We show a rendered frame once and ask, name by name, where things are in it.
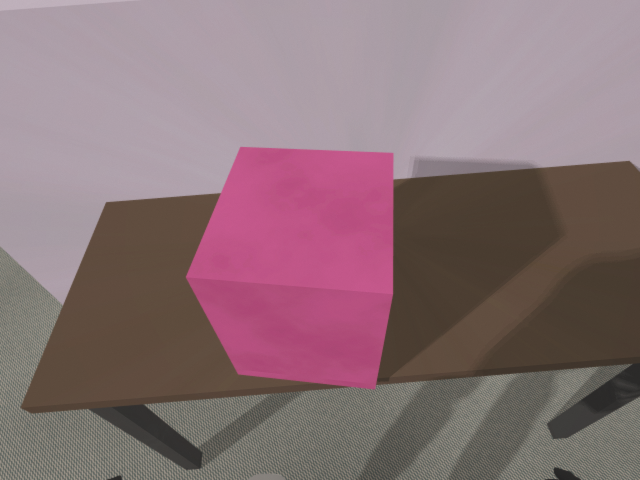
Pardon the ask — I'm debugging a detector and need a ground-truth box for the carton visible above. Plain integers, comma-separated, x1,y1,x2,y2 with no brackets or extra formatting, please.
186,147,393,389

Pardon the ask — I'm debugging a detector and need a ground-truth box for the table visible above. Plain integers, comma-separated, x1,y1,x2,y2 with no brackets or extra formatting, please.
20,161,640,470

